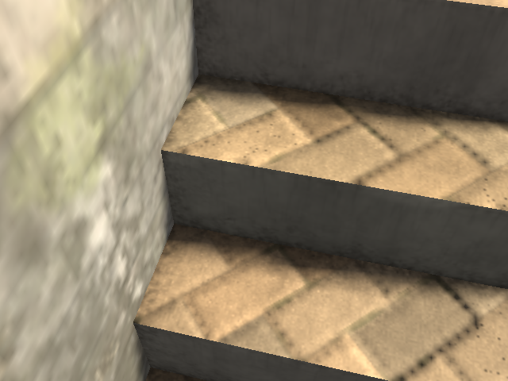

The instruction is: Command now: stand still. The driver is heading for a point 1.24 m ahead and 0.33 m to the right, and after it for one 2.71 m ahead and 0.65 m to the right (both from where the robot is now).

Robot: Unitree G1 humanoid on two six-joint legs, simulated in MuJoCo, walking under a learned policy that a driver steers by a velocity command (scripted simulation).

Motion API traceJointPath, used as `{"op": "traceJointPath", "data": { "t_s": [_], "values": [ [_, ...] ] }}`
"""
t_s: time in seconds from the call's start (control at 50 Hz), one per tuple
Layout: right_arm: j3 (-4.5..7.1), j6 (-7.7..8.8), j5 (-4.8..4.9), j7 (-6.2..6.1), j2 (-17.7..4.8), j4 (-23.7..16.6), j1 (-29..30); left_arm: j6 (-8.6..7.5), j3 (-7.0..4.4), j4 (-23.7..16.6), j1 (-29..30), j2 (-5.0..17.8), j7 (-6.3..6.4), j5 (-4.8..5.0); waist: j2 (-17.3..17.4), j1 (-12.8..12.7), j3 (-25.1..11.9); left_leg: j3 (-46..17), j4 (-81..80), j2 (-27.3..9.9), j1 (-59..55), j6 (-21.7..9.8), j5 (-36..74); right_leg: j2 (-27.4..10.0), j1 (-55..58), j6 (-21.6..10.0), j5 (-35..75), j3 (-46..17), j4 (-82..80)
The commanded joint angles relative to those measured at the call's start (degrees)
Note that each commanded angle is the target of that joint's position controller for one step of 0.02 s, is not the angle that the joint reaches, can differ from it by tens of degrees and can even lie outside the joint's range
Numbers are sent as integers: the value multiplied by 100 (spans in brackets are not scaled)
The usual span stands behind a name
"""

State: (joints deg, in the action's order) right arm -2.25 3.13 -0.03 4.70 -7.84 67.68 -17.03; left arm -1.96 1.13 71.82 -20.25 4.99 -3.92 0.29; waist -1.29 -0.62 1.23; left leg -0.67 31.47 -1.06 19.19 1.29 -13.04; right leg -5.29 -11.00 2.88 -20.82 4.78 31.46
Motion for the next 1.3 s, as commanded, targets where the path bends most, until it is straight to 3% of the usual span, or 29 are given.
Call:
{"op": "traceJointPath", "data": {
  "t_s": [0.02,0.04,0.06,0.08,0.1,0.12,0.16,0.18,0.2,0.26,0.3,0.34,0.36,0.38,0.4,0.42,0.44,0.46,0.48,0.54,0.56,0.68,0.84,0.88,0.94,1.24,1.26,1.28,1.3],
  "values": [
    [33,66,11,28,-345,-57,-368,11,-32,117,-716,268,2,0,58,-14,282,117,-568,-106,95,-230,577,-2,-183,-258,772,15,-539],
    [305,12,-111,-64,-1074,-2,-867,15,-282,46,-1205,861,111,-229,130,-91,138,-280,-609,-350,270,-666,-2526,-392,-353,-802,-2041,-527,-697],
    [337,23,-249,-144,-1008,-239,-432,-69,-344,-122,-913,944,238,-294,28,-113,736,-467,-616,-405,1044,-801,-2756,-531,-557,-1004,-2473,-906,-763],
    [352,18,-309,-209,-771,-322,-288,-156,-344,-206,-845,832,301,-238,-136,-77,677,-443,-559,-419,998,-887,-2279,-588,-558,-1094,-2238,-1044,-905],
    [312,29,-287,-252,-461,-359,-268,-213,-328,-224,-856,625,309,-152,-244,-72,522,-229,-507,-339,814,-849,-1573,-624,-379,-1151,-1700,-1089,-1034],
    [227,15,-183,-215,-97,-456,-139,-294,-217,-287,-582,244,260,39,-324,12,404,68,-401,-231,581,-786,-490,-576,-321,-1098,-540,-936,-989],
    [78,-46,44,-89,262,-459,-298,-210,-42,-315,-333,-107,78,212,-84,171,228,270,-629,-142,-168,-572,877,-256,-575,-644,1285,-399,-698],
    [79,-119,159,8,105,-425,-487,-157,-93,-164,-657,227,65,194,0,66,14,172,-564,-171,-363,-588,1200,-31,-300,-382,1511,23,-513],
    [93,-158,186,66,-120,-375,-647,-117,-99,-76,-771,358,69,170,20,46,16,131,-521,-219,-519,-571,1633,55,-279,-233,1645,157,-403],
    [49,-210,66,97,-185,-307,-709,-169,-29,-19,-655,410,44,151,-6,65,-124,217,-203,-267,-631,-584,2553,7,-167,-174,2383,184,-139],
    [20,-215,65,111,-140,-266,-707,-162,15,-3,-610,365,30,136,17,43,-174,220,-208,-292,-497,-561,2302,-37,-73,-172,2155,160,-163],
    [103,-128,69,37,-410,-469,-449,-155,-22,-200,-260,580,142,127,113,61,-366,199,56,-295,-483,-578,2828,-45,-144,-144,2447,166,112],
    [116,-101,74,10,-413,-486,-454,-149,-17,-235,-232,550,182,120,140,57,-393,181,64,-314,-447,-590,2673,-50,-190,-140,2211,175,135],
    [65,-57,91,38,-253,-437,-495,-100,-2,-182,-363,505,185,118,262,30,-394,169,12,-352,-399,-588,2372,-62,-198,-131,1921,170,85],
    [21,-128,105,108,-98,-195,-847,-63,51,-10,-620,248,100,94,214,10,-48,84,-409,-374,-147,-517,996,-25,-186,-109,838,177,-256],
    [63,-101,-15,71,-235,-283,-649,-70,87,-130,-407,119,83,84,228,41,299,121,-283,-287,26,-475,1438,-14,-369,-171,1319,86,-131],
    [95,-94,-15,53,-333,-312,-614,-91,62,-169,-334,273,89,83,186,52,12,144,-209,-286,-76,-466,1661,-47,-237,-194,1576,89,-76],
    [145,-50,54,18,-423,-366,-563,-130,16,-224,-267,426,141,97,126,39,-150,147,-119,-296,-207,-448,1744,-42,-237,-201,1631,117,-55],
    [161,-34,64,-8,-428,-392,-508,-151,18,-254,-206,430,167,96,114,55,-155,169,-101,-293,-210,-450,1685,-49,-276,-204,1600,116,-48],
    [174,-33,36,-31,-329,-435,-471,-134,54,-314,-126,365,203,108,176,99,-11,37,-244,-355,-137,-504,1079,-12,-479,-178,958,113,-103],
    [176,-23,-19,-21,-324,-441,-443,-138,61,-365,-25,354,186,99,150,111,42,24,-246,-336,-67,-495,869,-13,-511,-204,830,74,-178],
    [125,96,0,77,-302,-299,-359,4,4,-137,-300,472,68,30,216,81,338,62,-505,-264,141,-240,-50,86,-446,-254,364,25,-571],
    [103,135,-13,59,-317,-232,-263,-14,-2,3,-464,422,44,6,136,73,346,170,-509,-214,129,-174,-74,59,-476,-341,215,-63,-654],
    [96,83,-8,98,-269,-200,-512,108,60,179,-697,292,22,-13,86,59,538,162,-660,-189,109,-253,-216,124,-477,-393,80,-28,-835],
    [87,58,-25,119,-249,-238,-522,141,70,239,-747,342,15,-21,120,54,498,204,-661,-161,43,-240,-143,125,-401,-412,139,-17,-885],
    [55,-23,-49,64,-179,-244,-737,143,100,338,-1111,176,15,-14,75,-6,525,270,-689,-158,-46,-263,269,119,-289,-430,479,-9,-899],
    [339,-82,-181,-45,-946,-275,-1080,115,-186,180,-1465,954,134,-285,60,-131,319,-93,-497,-384,312,-716,-2544,-422,-342,-1046,-2131,-706,-940],
    [358,-65,-301,-146,-825,-511,-579,15,-257,23,-1263,1053,278,-347,-139,-224,814,-255,-398,-435,1257,-832,-2621,-629,-341,-1282,-2611,-1196,-1055],
    [385,-30,-353,-259,-647,-669,-296,-60,-320,60,-1563,1020,380,-318,-391,-365,768,-83,-152,-352,1685,-777,-1923,-903,98,-1479,-2636,-1707,-1261]
  ]
}}
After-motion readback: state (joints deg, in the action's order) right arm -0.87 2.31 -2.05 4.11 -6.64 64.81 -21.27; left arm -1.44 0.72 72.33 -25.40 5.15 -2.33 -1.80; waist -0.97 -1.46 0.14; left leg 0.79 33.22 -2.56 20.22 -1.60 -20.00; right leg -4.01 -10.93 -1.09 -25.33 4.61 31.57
